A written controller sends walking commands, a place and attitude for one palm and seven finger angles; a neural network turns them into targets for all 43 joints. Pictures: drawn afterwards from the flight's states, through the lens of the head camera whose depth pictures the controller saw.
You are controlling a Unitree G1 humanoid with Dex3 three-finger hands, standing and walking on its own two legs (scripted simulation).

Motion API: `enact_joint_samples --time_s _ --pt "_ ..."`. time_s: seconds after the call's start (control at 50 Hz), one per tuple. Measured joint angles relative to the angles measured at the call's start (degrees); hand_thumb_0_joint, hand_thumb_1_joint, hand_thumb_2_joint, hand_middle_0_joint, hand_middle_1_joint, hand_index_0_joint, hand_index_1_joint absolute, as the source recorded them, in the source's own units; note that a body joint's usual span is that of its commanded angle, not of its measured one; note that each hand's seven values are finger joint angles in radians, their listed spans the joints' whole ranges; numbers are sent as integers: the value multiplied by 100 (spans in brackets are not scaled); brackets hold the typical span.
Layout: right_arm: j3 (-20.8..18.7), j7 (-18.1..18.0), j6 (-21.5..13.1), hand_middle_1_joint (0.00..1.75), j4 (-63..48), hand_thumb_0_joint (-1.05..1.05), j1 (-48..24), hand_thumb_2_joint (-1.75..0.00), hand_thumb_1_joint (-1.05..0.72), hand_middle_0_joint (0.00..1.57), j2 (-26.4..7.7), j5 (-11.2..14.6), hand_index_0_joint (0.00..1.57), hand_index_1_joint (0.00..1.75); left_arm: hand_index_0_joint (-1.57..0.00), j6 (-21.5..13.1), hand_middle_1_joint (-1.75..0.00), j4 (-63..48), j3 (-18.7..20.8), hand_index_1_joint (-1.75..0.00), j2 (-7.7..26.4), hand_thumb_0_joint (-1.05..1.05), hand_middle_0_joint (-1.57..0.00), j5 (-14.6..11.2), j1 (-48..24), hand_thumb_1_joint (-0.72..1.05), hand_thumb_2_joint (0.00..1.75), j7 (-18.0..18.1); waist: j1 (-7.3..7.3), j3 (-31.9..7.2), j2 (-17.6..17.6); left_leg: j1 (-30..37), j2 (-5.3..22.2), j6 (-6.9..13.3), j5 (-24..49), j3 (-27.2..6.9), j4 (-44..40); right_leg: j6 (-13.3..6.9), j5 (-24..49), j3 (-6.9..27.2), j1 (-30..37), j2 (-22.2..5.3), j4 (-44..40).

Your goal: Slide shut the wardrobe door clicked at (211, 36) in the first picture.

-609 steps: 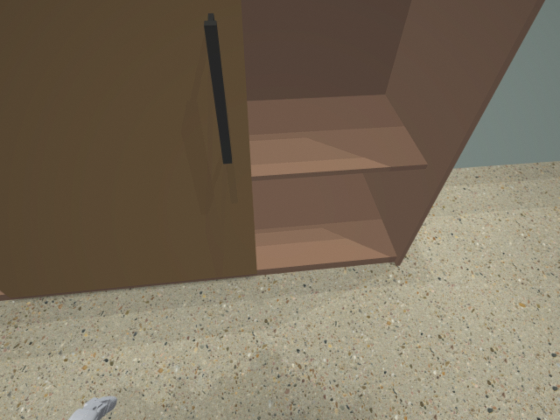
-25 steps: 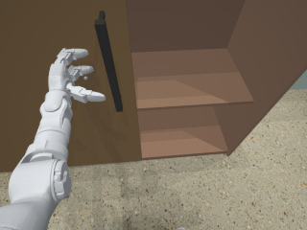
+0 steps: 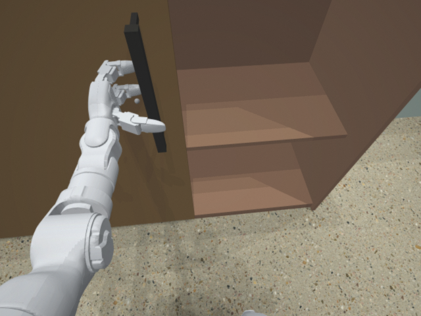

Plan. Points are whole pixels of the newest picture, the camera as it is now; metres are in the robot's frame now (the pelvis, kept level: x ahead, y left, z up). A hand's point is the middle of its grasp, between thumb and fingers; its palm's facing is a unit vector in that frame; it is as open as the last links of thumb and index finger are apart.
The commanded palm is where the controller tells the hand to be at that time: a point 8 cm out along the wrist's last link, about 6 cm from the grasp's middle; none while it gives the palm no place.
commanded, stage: feel for the door with the fingertips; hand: left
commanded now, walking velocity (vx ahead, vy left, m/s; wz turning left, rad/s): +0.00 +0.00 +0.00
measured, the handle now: (150, 96) +0.53 +0.10 +0.10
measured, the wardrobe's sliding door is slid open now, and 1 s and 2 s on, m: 0.59 0.59 0.59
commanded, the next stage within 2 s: slide the fingers in behind the handle in 0.36 s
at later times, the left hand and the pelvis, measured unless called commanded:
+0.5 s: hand (137, 99) +0.49 +0.12 +0.13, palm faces +0.06 -1.00 -0.02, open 13.7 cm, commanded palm +0.47 +0.17 +0.13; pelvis -0.01 +0.00 +0.00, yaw +1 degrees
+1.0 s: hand (144, 103) +0.48 +0.10 +0.13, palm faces +0.04 -1.00 +0.01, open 14.0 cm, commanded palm +0.46 +0.15 +0.13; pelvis +0.00 +0.00 +0.00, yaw +0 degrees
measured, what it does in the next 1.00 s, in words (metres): stands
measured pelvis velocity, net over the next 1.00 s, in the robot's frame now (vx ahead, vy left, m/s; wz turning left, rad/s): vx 0.00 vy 0.00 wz -0.01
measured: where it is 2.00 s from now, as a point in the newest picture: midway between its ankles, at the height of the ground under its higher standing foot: outside the picture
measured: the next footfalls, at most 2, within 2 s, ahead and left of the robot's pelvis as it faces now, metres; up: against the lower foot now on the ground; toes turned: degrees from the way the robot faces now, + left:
none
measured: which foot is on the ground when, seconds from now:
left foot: down 0.00-1.00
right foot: down 0.00-1.00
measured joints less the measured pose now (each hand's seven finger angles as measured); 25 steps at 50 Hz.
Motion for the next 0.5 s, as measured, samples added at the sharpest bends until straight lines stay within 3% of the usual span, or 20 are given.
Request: enact_joint_samples --time_s 0.5 --pt "15 -38 -158 30 132 1 -53 -90 -91 20 -95 -57 20 30 -34 -182 -124 684 62 -125 258 -1 -36 118 -517 -50 30 47 -154 90 -23 -221 -8 -14 73 -79 104 -19 68 -72 -172 -12 60"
